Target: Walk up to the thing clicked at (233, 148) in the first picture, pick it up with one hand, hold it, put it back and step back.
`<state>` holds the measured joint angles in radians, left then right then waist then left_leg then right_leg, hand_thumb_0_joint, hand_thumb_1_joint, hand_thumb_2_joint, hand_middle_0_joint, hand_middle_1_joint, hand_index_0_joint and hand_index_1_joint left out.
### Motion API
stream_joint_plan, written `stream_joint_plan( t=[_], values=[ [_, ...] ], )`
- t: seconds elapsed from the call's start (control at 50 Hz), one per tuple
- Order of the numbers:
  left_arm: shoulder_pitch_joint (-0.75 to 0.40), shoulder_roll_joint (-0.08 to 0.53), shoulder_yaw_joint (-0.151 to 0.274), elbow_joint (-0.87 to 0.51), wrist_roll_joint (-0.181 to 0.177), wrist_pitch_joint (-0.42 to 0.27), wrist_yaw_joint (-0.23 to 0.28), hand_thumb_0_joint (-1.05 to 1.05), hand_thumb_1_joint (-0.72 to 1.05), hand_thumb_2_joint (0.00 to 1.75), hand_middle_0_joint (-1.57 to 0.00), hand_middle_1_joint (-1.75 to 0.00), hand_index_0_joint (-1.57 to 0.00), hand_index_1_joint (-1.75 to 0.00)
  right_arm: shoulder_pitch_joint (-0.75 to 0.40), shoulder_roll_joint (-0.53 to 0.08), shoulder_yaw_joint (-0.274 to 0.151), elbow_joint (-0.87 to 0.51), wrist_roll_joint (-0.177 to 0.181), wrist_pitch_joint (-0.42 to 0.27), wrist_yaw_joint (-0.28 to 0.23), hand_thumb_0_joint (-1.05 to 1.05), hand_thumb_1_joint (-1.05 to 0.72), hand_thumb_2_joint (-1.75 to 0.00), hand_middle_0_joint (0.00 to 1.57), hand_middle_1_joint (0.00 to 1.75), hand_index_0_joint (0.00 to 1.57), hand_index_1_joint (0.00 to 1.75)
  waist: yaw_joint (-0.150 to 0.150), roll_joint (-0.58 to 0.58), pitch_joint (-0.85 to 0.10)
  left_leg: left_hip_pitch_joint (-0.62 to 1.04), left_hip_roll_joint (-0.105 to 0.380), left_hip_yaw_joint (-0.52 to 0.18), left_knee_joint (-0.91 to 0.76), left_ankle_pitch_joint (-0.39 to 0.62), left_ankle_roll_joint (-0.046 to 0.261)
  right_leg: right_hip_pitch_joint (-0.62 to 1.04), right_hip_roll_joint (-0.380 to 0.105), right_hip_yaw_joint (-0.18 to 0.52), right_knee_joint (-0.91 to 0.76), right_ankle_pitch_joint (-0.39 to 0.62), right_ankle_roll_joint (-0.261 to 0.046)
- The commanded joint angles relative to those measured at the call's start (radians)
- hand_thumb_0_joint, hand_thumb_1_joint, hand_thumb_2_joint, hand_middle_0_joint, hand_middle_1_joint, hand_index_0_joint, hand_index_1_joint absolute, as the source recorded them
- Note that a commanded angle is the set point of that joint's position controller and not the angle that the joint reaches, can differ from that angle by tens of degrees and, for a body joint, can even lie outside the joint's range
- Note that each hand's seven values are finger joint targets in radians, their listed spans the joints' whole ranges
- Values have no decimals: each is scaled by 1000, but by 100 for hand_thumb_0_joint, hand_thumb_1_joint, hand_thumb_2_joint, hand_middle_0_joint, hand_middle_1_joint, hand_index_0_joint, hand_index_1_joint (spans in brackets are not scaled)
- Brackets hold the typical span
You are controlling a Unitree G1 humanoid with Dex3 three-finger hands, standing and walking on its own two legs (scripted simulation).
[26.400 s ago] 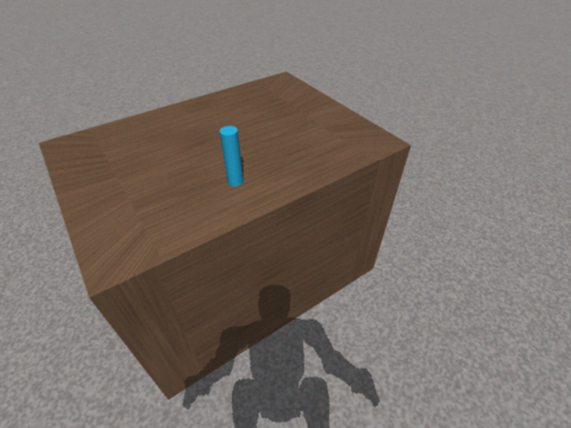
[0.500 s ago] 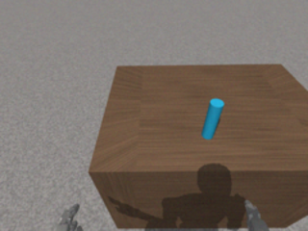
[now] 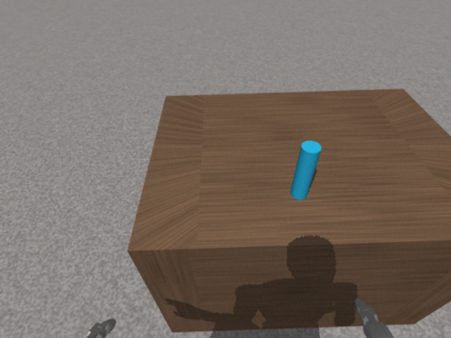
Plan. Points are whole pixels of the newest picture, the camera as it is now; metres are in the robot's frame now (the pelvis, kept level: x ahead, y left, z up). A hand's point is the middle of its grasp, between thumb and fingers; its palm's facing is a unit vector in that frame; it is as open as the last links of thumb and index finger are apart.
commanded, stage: home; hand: right
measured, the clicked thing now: (304, 172) +0.52 -0.19 +0.00
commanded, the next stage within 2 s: stand in 0.16 s
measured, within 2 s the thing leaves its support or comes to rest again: neither
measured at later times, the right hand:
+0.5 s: hand out of the picture +0.06 -0.25 -0.12, palm faces -0.02 +0.94 -0.34, open 14.4 cm
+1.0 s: hand out of the picture +0.07 -0.25 -0.11, palm faces -0.01 +0.94 -0.35, open 7.5 cm
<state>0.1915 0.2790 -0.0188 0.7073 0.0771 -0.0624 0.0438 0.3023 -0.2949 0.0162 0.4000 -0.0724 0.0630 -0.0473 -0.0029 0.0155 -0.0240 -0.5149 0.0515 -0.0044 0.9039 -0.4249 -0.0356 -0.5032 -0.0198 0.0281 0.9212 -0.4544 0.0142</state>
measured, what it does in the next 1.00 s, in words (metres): rises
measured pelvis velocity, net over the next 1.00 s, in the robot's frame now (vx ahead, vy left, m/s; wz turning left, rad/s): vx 0.01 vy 0.00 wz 0.00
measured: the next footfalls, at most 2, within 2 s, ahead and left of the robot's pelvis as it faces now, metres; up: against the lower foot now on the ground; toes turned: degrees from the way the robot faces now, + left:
none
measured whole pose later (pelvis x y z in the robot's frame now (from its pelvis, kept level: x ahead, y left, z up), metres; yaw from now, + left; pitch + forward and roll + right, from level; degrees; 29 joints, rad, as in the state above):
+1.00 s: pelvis +0.01 +0.00 +0.05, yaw +0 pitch -4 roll +0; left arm 0.13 0.34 0.01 1.15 0.01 -0.01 0.00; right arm 0.14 -0.34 0.00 1.15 -0.02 -0.01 -0.01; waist 0.00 0.00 0.06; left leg -0.13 0.06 0.01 0.38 -0.18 -0.04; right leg -0.11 -0.02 0.02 0.37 -0.19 0.03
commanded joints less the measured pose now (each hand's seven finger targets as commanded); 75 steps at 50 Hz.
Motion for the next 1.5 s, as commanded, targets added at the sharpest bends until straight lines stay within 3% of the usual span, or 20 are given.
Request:
stream_joint_plan(
  t=[0.0, 0.1, 0.18, 0.24, 0.28, 0.3, 0.44, 0.6, 0.78, 0.9, 1.06, 1.18, 1.28, 1.48],
  values=[
    [-14, 221, 98, -38, -24, -3, -32, 0, 90, 90, -20, -30, -20, -30, -68, -208, -100, 65, 17, -95, 27, 0, 51, -8, 6, 6, 6, 6, 14, 26, -45, 104, 40, -105, -230, 45, 107, 50, -6, 39, -221, 81, -85],
    [-51, 257, 100, 42, -26, 2, -40, 0, 90, 90, -20, -30, -20, -30, -77, -182, -88, 232, 22, -104, 31, 0, 57, -4, 5, 5, 5, 5, -15, -108, -19, 162, -11, -25, -187, 115, 86, 72, -82, 166, -364, 130, -112],
    [-32, 257, 97, 110, -41, 13, -32, 0, 90, 90, -20, -30, -20, -30, -69, -217, -91, 352, 28, -109, 30, 0, 53, -7, 5, 6, 5, 6, -6, -46, -29, 241, 24, -61, -266, 259, 95, 135, -56, 102, -345, 271, -87],
    [-27, 265, 94, 160, -47, 25, -28, 0, 90, 90, -20, -30, -20, -30, -81, -228, -85, 418, 35, -105, 24, 0, 53, -7, 5, 6, 5, 6, -5, -41, -20, 257, 40, -71, -319, 303, 89, 189, -53, 89, -364, 316, -79],
    [-20, 267, 91, 193, -51, 31, -27, 0, 90, 90, -20, -30, -20, -30, -92, -234, -80, 463, 38, -104, 21, 0, 37, -23, 20, 22, 20, 22, 2, -38, -6, 277, 45, -72, -352, 299, 82, 207, -57, 90, -396, 313, -75],
    [-19, 268, 90, 208, -53, 34, -28, 0, 90, 90, -20, -30, -20, -30, -94, -236, -78, 483, 40, -103, 20, 0, 29, -31, 20, 30, 20, 30, 0, -31, 3, 288, 46, -69, -367, 283, 79, 209, -62, 95, -419, 299, -74],
    [-43, 270, 76, 286, -61, 40, -26, 0, 90, 90, -20, -30, -20, -30, -114, -244, -62, 589, 45, -103, 19, 0, -27, -87, 20, 30, 20, 30, -2, -1, 39, 315, 63, -68, -486, 299, 63, 300, -68, 89, -509, 316, -58],
    [-71, 263, 66, 350, -60, 36, -30, 0, 90, 90, -20, -30, -20, -30, -156, -239, -56, 650, 51, -100, 21, 0, -90, -90, 20, 30, 20, 30, 1, -16, 66, 362, 66, -58, -556, 259, 52, 323, -77, 85, -596, 282, -45],
    [-103, 264, 66, 382, -60, 36, -32, 0, 90, 90, -20, -30, -20, -30, -181, -241, -58, 684, 51, -95, 26, 0, -90, -90, 20, 30, 20, 30, -1, -19, 64, 371, 72, -62, -593, 238, 51, 345, -84, 78, -627, 274, -34],
    [-115, 265, 62, 387, -60, 32, -31, 0, 90, 90, -20, -30, -20, -30, -195, -239, -57, 692, 55, -93, 30, 0, -90, -90, 20, 30, 20, 30, -3, -29, 42, 390, 73, -55, -595, 295, 47, 365, -90, 71, -634, 332, -27],
    [-106, 272, 62, 398, -60, 38, -32, 0, 90, 90, -20, -30, -20, -30, -209, -257, -59, 697, 54, -89, 32, 0, -90, -90, 20, 30, 20, 30, -2, -12, 63, 380, 74, -62, -621, 226, 48, 351, -90, 66, -643, 280, -25],
    [-103, 263, 58, 395, -61, 36, -32, 0, 90, 90, -20, -30, -20, -30, -221, -260, -60, 698, 56, -91, 33, 0, -90, -90, 20, 30, 20, 30, 0, -15, 42, 402, 80, -61, -611, 285, 51, 358, -94, 62, -639, 322, -24],
    [-98, 271, 61, 398, -62, 37, -33, 0, 90, 90, -20, -30, -20, -30, -214, -255, -57, 700, 57, -88, 35, 0, -90, -90, 20, 30, 20, 30, -3, -15, 54, 386, 73, -58, -624, 243, 51, 363, -96, 64, -645, 310, -24],
    [-98, 270, 61, 387, -64, 38, -31, 0, 90, 90, -20, -30, -20, -30, -223, -264, -60, 693, 59, -92, 32, 0, -90, -90, 20, 30, 20, 30, 0, -15, 5, 435, 86, -52, -597, 382, 54, 391, -106, 57, -626, 415, -22]
  ],
)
